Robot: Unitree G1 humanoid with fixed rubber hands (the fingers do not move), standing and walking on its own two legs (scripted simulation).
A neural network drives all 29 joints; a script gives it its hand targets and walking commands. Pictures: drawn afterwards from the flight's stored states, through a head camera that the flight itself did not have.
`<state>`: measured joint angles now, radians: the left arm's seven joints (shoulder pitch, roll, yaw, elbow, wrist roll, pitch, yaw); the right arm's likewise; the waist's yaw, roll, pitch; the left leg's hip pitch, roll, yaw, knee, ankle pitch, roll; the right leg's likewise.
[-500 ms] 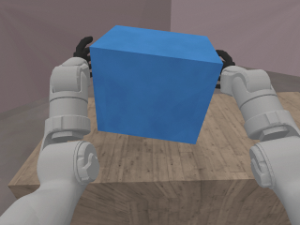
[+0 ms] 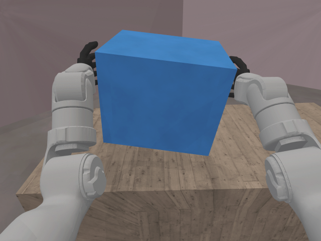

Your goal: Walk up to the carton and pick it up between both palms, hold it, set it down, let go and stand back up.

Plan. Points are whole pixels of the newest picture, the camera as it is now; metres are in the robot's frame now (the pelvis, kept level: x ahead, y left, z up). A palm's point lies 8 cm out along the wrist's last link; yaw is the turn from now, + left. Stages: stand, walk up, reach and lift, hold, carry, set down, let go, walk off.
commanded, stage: hold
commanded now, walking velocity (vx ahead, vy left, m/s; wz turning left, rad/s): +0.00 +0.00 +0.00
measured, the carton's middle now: (163, 89) +0.41 +0.00 +0.29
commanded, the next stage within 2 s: none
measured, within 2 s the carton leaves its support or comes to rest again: neither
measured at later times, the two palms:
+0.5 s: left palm (95, 73) +0.40 +0.16 +0.34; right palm (238, 81) +0.39 -0.19 +0.31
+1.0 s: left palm (88, 73) +0.36 +0.17 +0.35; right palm (240, 86) +0.36 -0.18 +0.31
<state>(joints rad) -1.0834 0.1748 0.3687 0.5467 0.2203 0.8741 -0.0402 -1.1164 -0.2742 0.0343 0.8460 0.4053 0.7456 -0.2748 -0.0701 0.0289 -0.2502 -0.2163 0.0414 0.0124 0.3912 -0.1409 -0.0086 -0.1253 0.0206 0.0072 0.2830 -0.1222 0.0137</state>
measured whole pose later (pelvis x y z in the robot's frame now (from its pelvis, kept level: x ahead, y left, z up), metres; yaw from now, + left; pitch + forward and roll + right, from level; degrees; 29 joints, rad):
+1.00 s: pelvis +0.00 +0.00 +0.00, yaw +0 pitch -2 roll -2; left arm -1.10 0.17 0.37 0.59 0.24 0.86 -0.04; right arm -1.12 -0.27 0.02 0.88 0.39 0.73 -0.26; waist -0.07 0.03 -0.25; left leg -0.22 0.04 0.01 0.39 -0.14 -0.01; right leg -0.12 0.02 0.01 0.28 -0.12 0.01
